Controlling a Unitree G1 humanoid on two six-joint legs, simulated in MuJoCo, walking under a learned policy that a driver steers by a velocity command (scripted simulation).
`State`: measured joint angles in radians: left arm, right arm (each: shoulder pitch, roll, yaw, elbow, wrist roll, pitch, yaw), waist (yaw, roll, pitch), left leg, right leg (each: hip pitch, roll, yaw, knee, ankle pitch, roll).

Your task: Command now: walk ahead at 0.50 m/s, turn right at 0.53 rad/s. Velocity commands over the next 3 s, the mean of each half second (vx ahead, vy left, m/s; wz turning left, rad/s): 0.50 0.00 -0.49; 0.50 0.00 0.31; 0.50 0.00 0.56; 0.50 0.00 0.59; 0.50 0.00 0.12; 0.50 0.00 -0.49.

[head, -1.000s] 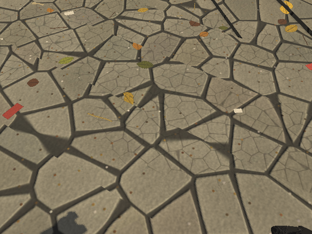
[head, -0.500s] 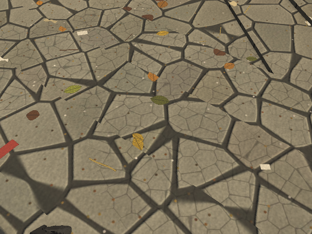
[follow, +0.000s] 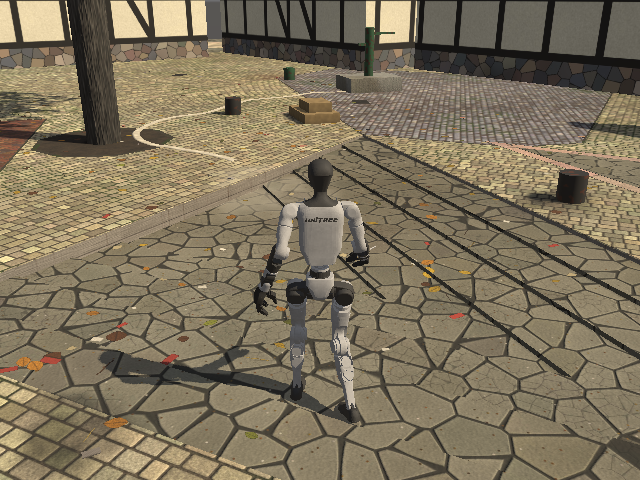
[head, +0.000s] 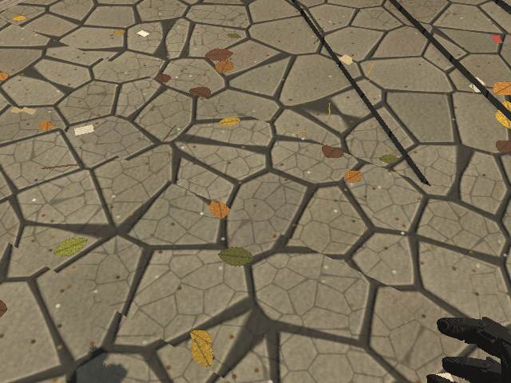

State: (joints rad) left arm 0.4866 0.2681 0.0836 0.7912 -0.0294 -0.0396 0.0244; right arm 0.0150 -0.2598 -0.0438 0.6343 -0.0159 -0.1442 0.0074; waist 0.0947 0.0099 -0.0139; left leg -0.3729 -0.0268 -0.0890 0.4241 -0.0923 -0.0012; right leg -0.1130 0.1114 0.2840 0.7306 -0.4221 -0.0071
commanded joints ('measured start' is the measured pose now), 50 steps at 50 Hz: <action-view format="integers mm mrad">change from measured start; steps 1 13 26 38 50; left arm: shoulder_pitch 140 -281 -17 -300 -137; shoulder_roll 79 38 208 124 42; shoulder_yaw -6 -14 41 23 -9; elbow -91 -198 -175 -108 -106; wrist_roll -20 13 20 33 27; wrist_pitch -11 2 -12 -90 -97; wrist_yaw -6 -39 -56 -24 -49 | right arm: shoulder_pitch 383 223 296 137 391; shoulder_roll -241 -163 -192 -77 -299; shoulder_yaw -85 -62 -30 -19 -87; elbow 61 128 159 123 104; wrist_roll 25 19 74 36 17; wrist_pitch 31 33 34 66 106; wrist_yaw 3 -11 29 39 21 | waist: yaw -120 -129 58 -83 -110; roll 292 46 -175 -71 322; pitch -285 25 -292 55 -187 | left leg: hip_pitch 728 270 -333 -163 620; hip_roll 509 270 70 104 285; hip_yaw -589 49 15 68 -455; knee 30 -257 907 215 72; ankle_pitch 65 181 -451 332 365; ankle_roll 285 195 46 25 434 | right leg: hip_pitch -641 -548 432 -51 -574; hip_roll -74 -220 -463 -285 -58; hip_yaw -75 -214 278 -403 -239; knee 592 93 -393 -574 763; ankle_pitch -200 386 160 435 -268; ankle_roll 21 13 -291 -135 31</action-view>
